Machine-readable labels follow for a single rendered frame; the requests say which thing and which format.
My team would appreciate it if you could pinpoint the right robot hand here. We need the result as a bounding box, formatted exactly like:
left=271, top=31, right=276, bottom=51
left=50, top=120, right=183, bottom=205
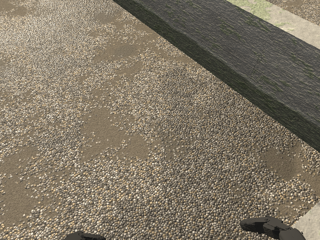
left=239, top=215, right=306, bottom=240

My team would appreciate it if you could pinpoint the left robot hand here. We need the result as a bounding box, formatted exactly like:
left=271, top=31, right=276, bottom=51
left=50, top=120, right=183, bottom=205
left=63, top=230, right=106, bottom=240

